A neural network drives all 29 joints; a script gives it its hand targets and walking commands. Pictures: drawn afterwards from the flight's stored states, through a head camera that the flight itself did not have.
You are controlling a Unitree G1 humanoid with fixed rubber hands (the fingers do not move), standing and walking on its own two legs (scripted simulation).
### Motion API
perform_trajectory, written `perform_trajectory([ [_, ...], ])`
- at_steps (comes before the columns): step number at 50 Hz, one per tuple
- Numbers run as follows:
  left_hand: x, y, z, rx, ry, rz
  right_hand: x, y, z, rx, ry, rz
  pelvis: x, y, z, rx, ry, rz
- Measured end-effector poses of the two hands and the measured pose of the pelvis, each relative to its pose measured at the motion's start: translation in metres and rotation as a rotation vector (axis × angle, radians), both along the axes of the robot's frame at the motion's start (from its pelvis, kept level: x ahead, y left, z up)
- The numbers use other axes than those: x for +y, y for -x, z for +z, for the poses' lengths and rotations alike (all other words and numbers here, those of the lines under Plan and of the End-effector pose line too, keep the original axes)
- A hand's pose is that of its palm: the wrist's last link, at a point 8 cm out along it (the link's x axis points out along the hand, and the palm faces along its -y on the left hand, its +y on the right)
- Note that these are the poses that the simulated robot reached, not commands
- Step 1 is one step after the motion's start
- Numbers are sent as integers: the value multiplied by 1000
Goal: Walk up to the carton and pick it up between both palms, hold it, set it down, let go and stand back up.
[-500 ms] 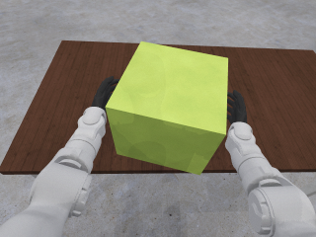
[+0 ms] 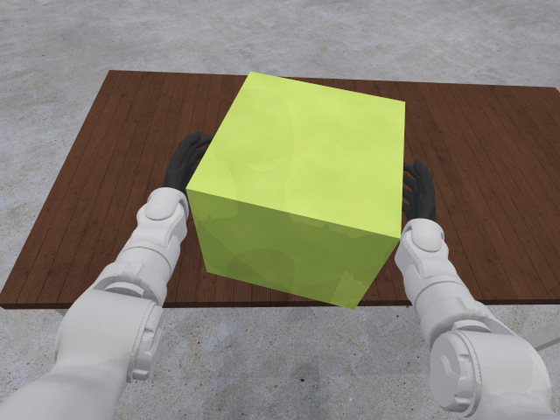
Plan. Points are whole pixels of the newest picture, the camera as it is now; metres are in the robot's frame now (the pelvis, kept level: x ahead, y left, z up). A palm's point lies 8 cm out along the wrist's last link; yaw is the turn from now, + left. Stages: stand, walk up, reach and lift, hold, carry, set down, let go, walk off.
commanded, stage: reach and lift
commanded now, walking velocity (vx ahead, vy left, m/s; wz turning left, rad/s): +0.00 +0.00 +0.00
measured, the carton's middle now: (302, 190) +0.49 -0.01 +0.02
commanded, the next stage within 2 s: none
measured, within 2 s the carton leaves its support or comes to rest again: leaves its support in 0.60 s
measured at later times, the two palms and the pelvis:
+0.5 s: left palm (180, 185) +0.45 +0.18 +0.07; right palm (416, 226) +0.40 -0.17 +0.06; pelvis +0.00 +0.02 +0.01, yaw -1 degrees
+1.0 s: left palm (187, 194) +0.43 +0.16 +0.07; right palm (432, 232) +0.38 -0.19 +0.07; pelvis -0.01 +0.01 +0.01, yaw -1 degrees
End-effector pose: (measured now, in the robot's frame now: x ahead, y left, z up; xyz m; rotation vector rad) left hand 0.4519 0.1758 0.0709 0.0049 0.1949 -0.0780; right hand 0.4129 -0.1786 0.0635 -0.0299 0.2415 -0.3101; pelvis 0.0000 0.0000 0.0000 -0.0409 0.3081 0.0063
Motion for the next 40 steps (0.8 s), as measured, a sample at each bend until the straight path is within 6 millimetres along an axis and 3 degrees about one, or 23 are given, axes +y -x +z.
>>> perform_trajectory([
  [23,-1,0,-2,-55,14,-26,6,14,-6,-89,-16,-78,20,-4,6,13,27,-2],
  [40,-4,13,2,-122,-7,-29,1,27,4,-170,26,-62,18,5,9,21,27,-4],
])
